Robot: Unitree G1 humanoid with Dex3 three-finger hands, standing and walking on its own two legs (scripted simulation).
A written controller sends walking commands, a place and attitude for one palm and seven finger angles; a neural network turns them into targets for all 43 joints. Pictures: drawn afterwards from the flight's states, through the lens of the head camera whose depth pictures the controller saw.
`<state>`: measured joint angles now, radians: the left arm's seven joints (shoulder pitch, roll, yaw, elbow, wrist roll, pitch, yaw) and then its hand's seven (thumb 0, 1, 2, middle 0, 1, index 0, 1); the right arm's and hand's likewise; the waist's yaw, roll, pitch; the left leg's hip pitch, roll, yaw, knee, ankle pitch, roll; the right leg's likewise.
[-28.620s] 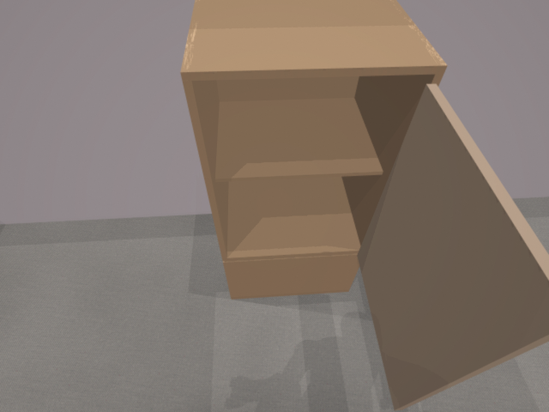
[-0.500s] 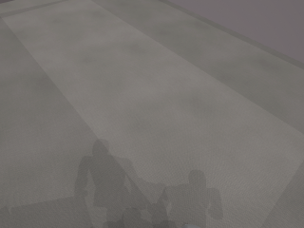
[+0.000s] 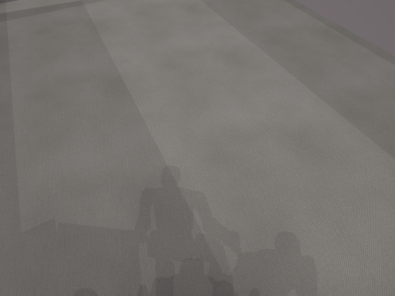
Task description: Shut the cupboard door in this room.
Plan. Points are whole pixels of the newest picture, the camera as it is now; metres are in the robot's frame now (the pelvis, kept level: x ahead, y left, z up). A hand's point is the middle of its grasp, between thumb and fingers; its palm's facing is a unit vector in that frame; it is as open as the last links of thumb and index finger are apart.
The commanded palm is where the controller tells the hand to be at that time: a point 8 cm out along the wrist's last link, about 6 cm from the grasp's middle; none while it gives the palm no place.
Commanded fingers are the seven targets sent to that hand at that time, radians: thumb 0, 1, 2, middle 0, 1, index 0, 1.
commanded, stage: turn or walk to find it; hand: left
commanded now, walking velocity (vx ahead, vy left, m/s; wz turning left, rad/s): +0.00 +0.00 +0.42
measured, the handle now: out of the picture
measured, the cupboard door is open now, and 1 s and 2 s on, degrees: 56 52 49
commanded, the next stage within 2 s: none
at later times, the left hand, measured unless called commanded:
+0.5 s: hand out of the picture +0.01 +0.15 -0.15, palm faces +0.25 -0.93 -0.27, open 7.4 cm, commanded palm none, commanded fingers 0.00 0.90 0.90 -0.20 -0.30 -0.20 -0.30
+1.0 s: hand out of the picture -0.02 +0.16 -0.16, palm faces +0.46 -0.86 -0.23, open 7.4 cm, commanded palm none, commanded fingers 0.00 0.90 0.90 -0.20 -0.30 -0.20 -0.30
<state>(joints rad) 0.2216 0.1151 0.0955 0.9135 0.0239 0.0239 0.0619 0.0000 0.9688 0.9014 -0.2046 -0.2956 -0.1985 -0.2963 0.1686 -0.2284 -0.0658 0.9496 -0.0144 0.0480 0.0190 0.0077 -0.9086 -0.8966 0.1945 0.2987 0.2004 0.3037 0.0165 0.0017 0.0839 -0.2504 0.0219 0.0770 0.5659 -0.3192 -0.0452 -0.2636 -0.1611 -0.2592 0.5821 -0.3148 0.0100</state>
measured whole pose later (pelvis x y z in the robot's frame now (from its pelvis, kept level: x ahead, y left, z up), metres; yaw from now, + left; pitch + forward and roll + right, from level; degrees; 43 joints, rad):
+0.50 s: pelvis +0.01 -0.06 +0.01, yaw +13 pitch +0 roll +3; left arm 0.24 0.18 0.04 0.94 0.03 0.00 0.02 0.00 0.91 0.90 -0.20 -0.30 -0.20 -0.30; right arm 0.14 -0.25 -0.07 0.97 -0.02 0.07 0.02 0.01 -0.91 -0.90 0.19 0.30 0.20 0.30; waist 0.01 0.00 0.10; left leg -0.42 0.02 0.01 1.02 -0.43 -0.06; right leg -0.22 -0.10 -0.25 0.50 -0.28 -0.06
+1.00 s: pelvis +0.00 -0.05 +0.00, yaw +25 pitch +0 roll +1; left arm 0.21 0.19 0.06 0.95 0.01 0.03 0.01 0.00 0.91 0.90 -0.20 -0.30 -0.19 -0.30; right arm 0.16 -0.17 -0.04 0.95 -0.03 0.04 0.01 0.01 -0.90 -0.90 0.20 0.30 0.21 0.30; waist 0.01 0.00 0.06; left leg -0.26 0.00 -0.01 0.52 -0.27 -0.01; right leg -0.35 -0.08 -0.08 0.71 -0.39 0.07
